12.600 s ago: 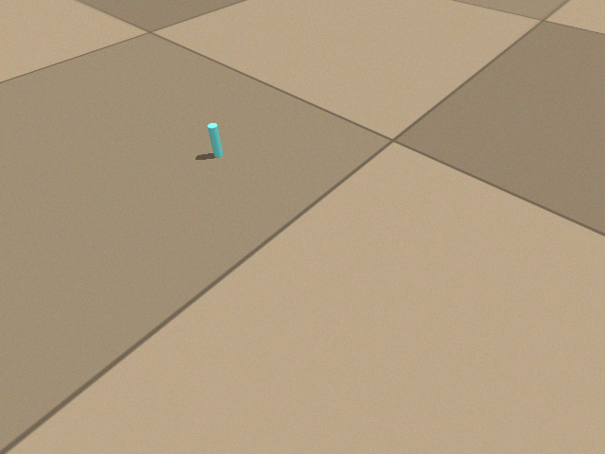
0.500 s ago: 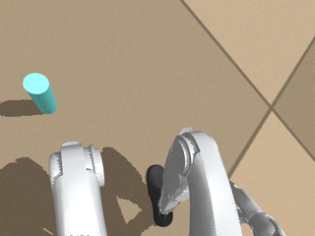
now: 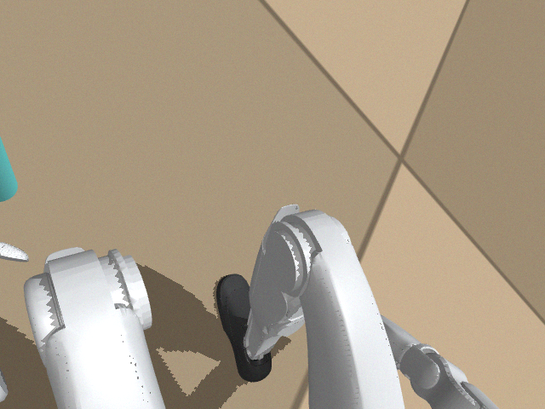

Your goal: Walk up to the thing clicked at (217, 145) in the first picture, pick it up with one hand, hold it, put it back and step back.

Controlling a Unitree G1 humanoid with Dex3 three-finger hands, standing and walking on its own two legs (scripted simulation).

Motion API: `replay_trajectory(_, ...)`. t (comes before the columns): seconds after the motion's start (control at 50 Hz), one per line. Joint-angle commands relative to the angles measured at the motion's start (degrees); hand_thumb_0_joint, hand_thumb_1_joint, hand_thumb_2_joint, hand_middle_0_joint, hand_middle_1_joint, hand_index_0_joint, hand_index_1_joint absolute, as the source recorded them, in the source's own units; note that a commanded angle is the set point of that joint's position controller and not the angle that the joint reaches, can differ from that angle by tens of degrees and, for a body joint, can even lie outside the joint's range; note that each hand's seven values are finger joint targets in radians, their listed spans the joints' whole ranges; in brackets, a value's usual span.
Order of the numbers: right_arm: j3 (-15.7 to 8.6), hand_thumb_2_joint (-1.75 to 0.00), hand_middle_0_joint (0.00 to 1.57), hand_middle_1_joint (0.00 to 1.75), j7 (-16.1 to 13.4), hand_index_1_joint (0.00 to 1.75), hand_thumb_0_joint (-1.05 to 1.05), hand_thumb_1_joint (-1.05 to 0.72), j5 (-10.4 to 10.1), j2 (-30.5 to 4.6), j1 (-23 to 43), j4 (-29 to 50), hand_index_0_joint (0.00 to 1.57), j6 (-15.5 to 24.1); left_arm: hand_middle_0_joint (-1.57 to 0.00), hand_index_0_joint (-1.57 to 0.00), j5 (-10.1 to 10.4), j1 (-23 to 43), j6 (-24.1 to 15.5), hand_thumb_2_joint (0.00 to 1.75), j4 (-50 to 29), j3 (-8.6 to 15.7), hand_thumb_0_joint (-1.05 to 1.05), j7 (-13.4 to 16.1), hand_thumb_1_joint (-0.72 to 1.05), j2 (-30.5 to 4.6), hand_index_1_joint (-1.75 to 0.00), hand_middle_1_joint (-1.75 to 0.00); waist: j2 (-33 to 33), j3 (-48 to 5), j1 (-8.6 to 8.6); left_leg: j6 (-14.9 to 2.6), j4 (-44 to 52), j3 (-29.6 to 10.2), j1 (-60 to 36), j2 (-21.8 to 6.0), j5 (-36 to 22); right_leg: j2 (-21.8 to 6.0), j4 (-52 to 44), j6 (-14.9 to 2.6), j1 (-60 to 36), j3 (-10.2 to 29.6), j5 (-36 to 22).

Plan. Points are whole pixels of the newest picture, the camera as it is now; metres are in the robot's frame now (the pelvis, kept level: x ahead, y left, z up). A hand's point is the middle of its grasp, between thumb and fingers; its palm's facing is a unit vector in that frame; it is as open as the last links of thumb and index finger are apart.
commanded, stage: close in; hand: left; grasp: from the side
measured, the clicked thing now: out of the picture +0.47 +0.26 -0.19
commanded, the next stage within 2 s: rest palm in 0.22 s
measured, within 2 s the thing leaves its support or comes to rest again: leaves its support in 1.56 s
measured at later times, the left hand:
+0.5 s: hand (0, 190) +0.43 +0.24 -0.18, palm faces +0.22 -0.97 -0.01, open 16.8 cm
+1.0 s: hand out of the picture +0.45 +0.25 -0.19, palm faces +0.26 -0.97 -0.03, open 8.2 cm
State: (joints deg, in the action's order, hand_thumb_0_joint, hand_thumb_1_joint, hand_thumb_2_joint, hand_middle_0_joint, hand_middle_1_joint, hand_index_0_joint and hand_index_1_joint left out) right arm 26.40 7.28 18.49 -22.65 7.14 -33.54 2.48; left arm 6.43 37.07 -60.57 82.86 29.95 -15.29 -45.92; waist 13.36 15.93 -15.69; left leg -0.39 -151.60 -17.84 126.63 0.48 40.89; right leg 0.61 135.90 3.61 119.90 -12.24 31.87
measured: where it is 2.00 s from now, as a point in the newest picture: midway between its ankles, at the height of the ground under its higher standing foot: (185, 382)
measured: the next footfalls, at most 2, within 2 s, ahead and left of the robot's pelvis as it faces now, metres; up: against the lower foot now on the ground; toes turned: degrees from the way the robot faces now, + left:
none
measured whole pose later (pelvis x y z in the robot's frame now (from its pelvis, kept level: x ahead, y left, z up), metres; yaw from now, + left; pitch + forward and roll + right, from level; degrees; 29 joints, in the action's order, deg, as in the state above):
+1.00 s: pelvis +0.00 +0.00 +0.00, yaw -2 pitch +13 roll -19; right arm 31.0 9.0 21.7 -21.5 10.5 -32.1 -0.8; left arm 1.9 40.1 -66.5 87.9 23.7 2.6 -48.7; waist 15.8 18.7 -17.2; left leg 0.0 -152.5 -21.1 126.0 0.2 42.1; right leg 1.8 134.5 4.5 118.9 -14.6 31.4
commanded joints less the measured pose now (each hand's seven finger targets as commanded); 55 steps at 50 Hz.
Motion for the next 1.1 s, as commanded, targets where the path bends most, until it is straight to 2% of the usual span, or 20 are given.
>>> replay_trajectory(0.0,-6.32,-0.91,0.2,0.3,-0.66,0.3,0.0,-0.94,0.67,-20.62,-1.64,1.16,0.2,-0.94,-0.06,-0.06,0.43,11.86,-5.07,0.01,-6.38,-1.85,0.0,2.51,-0.56,-7.84,-0.05,-0.06,-29.02,-32.8,-5.95,1.87,20.84,3.27,-22.28,-2.97,-6.48,2.04,-8.17,-3.69,-16.01,-6.45,-6.09)
replay_trajectory(0.1,-5.29,-0.91,0.2,0.3,-0.35,0.3,0.0,-0.93,1.27,-20.46,-0.57,1.65,0.2,-1.83,-0.06,-0.06,-0.66,12.98,-6.59,0.05,-4.93,-2.74,0.0,6.24,-0.55,-8.37,-0.07,-0.07,-28.58,-30.1,-5.87,1.84,21.25,2.45,-20.87,-3.06,-3.3,2.27,-8.4,-3.62,-15.19,-6.83,-4.07)
replay_trajectory(0.12,-4.94,-0.91,0.2,0.3,-0.28,0.3,0.0,-0.93,1.57,-20.6,-0.97,1.59,0.2,-1.97,-0.06,-0.06,-0.85,14.14,-7.01,0.06,-4.65,-3.03,0.0,6.95,-0.53,-8.52,-0.08,-0.08,-28.79,-29.8,-6.69,1.79,21.14,2.31,-20.44,-2.93,-2.85,2.34,-8.4,-3.49,-15.57,-6.99,-3.86)
replay_trajectory(0.2,-4.26,-0.91,0.2,0.3,0.09,0.3,0.0,-0.92,2.19,-20.14,-0.3,2.09,0.2,-2.56,-0.05,-0.05,-1.87,12.55,-8.35,0.08,-3.81,-3.06,0.0,9.44,-0.5,-8.81,-0.07,-0.07,-28.52,-30.36,-6.11,1.8,20.67,2.4,-20.59,-2.86,-3.84,2.78,-8.59,-3.47,-16.88,-7.21,-4.81)
replay_trajectory(0.24,-4.24,-0.91,0.2,0.3,0.08,0.3,0.0,-0.92,2.56,-20.38,-0.47,1.77,0.2,-2.9,-0.05,-0.04,-2.45,12.13,-8.8,0.09,-3.88,-3.44,0.0,10.38,-0.46,-8.38,-0.07,-0.07,-29.78,-30.47,-6.55,2.17,20.8,2.04,-22.29,-3.05,-5.96,2.63,-8.11,-3.42,-17.22,-7.36,-6.52)
replay_trajectory(0.28,-3.97,-0.91,0.2,0.3,0.19,0.3,0.0,-0.92,2.73,-20.45,0.22,2.03,0.2,-3.04,-0.04,-0.04,-2.88,12.05,-8.93,0.1,-3.44,-4.32,0.0,11.26,-0.45,-7.88,-0.07,-0.07,-29.87,-29.6,-6.83,2.21,20.96,1.79,-22.09,-3.14,-6.0,2.75,-8.09,-3.46,-16.87,-7.69,-6.64)
replay_trajectory(0.3,-4.02,-0.91,0.2,0.3,0.19,0.3,0.0,-0.92,2.61,-20.33,0.32,2.09,0.2,-3.06,-0.05,-0.04,-3.11,11.9,-8.84,0.11,-3.51,-4.02,0.0,11.85,-0.44,-8.71,-0.07,-0.07,-29.57,-29.42,-6.27,2.05,20.9,2.0,-21.32,-3.13,-4.92,2.98,-8.42,-3.53,-16.73,-7.59,-5.83)
replay_trajectory(0.32,-3.96,-0.91,0.2,0.3,0.27,0.3,0.0,-0.91,2.71,-20.56,0.31,2.22,0.2,-3.21,-0.09,-0.07,-3.28,12.22,-9.04,0.12,-3.64,-4.14,0.0,12.35,-0.38,-8.64,-0.08,-0.07,-29.8,-28.77,-6.88,2.15,21.17,1.72,-21.26,-3.15,-4.92,2.78,-8.27,-3.42,-16.82,-7.86,-5.93)
replay_trajectory(0.36,-3.83,-0.91,0.2,0.3,0.41,0.3,0.0,-0.91,2.66,-20.41,0.63,2.22,0.2,-3.25,-0.11,-0.09,-3.01,12.06,-9.18,0.15,-3.44,-4.27,0.0,13.1,-0.37,-8.18,-0.1,-0.09,-28.23,-28.85,-7.06,1.75,20.49,1.97,-20.09,-3.04,-3.77,3.0,-8.87,-3.32,-16.94,-7.78,-5.28)
replay_trajectory(0.42,-3.76,-0.91,0.2,0.3,0.54,0.3,0.0,-0.91,2.95,-20.22,0.13,1.79,0.2,-3.27,-0.11,-0.08,-3.22,11.51,-9.6,0.17,-4.04,-4.44,0.0,14.19,-0.33,-8.0,-0.11,-0.1,-28.8,-30.69,-6.94,1.91,20.09,1.84,-22.07,-3.21,-6.17,3.21,-8.76,-3.3,-18.16,-7.64,-7.29)
replay_trajectory(0.44,-3.62,-0.91,0.2,0.3,0.59,0.3,0.0,-0.91,3.06,-20.37,0.25,1.59,0.2,-3.32,-0.13,-0.11,-3.45,12.23,-9.82,0.18,-3.99,-4.93,0.0,14.5,-0.31,-7.64,-0.12,-0.11,-29.05,-30.46,-7.71,2.17,20.25,1.16,-22.43,-3.33,-6.79,3.14,-8.22,-3.24,-17.7,-8.17,-7.7)
replay_trajectory(0.46,-3.47,-0.91,0.2,0.3,0.65,0.3,0.0,-0.91,3.02,-20.19,0.09,1.62,0.2,-3.31,-0.12,-0.1,-3.51,12.23,-9.95,0.19,-4.28,-4.97,0.0,14.82,-0.29,-8.36,-0.13,-0.12,-29.37,-30.7,-7.27,2.03,19.96,1.55,-22.14,-3.21,-6.88,3.33,-8.48,-3.35,-18.22,-7.99,-7.89)
replay_trajectory(0.54,-3.14,-0.9,0.2,0.3,0.57,0.3,0.0,-0.9,3.29,-20.02,0.41,1.05,0.2,-3.43,-0.33,-0.32,-3.97,13.94,-10.26,0.34,-5.27,-5.48,0.0,15.64,-0.09,-9.3,-0.32,-0.31,-29.68,-31.11,-7.84,1.87,19.06,1.75,-22.13,-3.33,-7.83,3.57,-8.53,-3.28,-18.74,-7.83,-8.99)
replay_trajectory(0.7,-3.09,-0.9,0.2,0.3,0.85,0.3,0.0,-0.89,3.28,-20.22,1.19,1.61,0.2,-4.07,-0.5,-0.48,-5.16,13.67,-9.84,0.49,-2.89,-5.67,0.0,17.31,0.15,-8.86,-0.46,-0.46,-30.26,-27.79,-8.1,2.39,21.27,0.4,-22.16,-3.75,-5.07,3.27,-8.36,-3.42,-16.32,-8.67,-6.55)
replay_trajectory(0.9,-2.5,-0.9,0.2,0.3,0.74,0.3,0.0,-0.88,3.37,-20.11,0.8,1.12,0.2,-4.07,-0.76,-0.74,-4.83,15.12,-9.78,0.74,-1.77,-6.64,0.0,17.5,0.46,-9.52,-0.72,-0.71,-28.58,-28.9,-8.95,1.75,19.74,0.88,-21.08,-3.51,-6.0,3.78,-9.2,-3.29,-18.02,-8.48,-7.77)
replay_trajectory(0.92,-2.48,-0.89,0.2,0.3,0.69,0.3,0.0,-0.88,3.49,-20.04,0.77,1.3,0.2,-4.08,-0.79,-0.77,-4.7,14.11,-9.7,0.77,-1.46,-5.99,0.0,17.47,0.49,-8.96,-0.75,-0.75,-28.03,-29.47,-8.66,1.85,19.57,0.77,-21.75,-3.54,-6.8,3.78,-9.19,-3.17,-18.44,-8.55,-8.53)
replay_trajectory(0.96,-2.29,-0.89,0.2,0.3,0.68,0.3,0.0,-0.88,3.54,-20.21,0.8,1.21,0.2,-4.21,-0.84,-0.83,-4.92,15.25,-9.65,0.81,-1.17,-6.46,0.0,17.38,0.54,-9.38,-0.8,-0.8,-28.88,-29.39,-9.3,2.01,19.79,0.49,-22.12,-3.62,-7.19,3.7,-8.94,-3.29,-17.92,-8.69,-8.69)
replay_trajectory(1.02,-2.05,-0.9,0.2,0.3,0.61,0.3,0.0,-0.88,3.46,-20.23,0.84,1.2,0.2,-4.45,-0.94,-0.93,-4.82,14.53,-9.6,0.92,-0.64,-6.2,0.0,17.32,0.55,-10.08,-0.93,-0.93,-29.2,-28.52,-8.75,2.0,20.16,0.38,-21.88,-3.64,-6.43,3.76,-9.15,-3.34,-18.03,-8.75,-8.0)
replay_trajectory(1.06,-2.18,-0.9,0.2,0.3,0.69,0.3,0.0,-0.89,3.49,-20.45,1.18,1.32,0.2,-4.45,-1.02,-1.01,-4.96,15.29,-9.69,0.99,-0.47,-6.74,0.0,17.13,0.57,-9.36,-1.01,-1.01,-28.63,-27.95,-9.54,1.94,20.2,0.21,-21.39,-3.56,-5.41,3.71,-9.24,-3.3,-17.27,-9.03,-7.31)
replay_trajectory(1.08,-2.01,-0.9,0.2,0.3,0.74,0.3,0.0,-0.89,3.64,-20.27,1.19,1.22,0.2,-4.42,-1.05,-1.04,-4.84,14.84,-9.76,1.03,-0.69,-7.26,0.0,17.02,0.6,-8.86,-1.05,-1.05,-28.82,-28.47,-9.26,1.96,20.09,0.3,-21.85,-3.49,-6.29,3.71,-9.08,-3.24,-18.07,-8.91,-8.14)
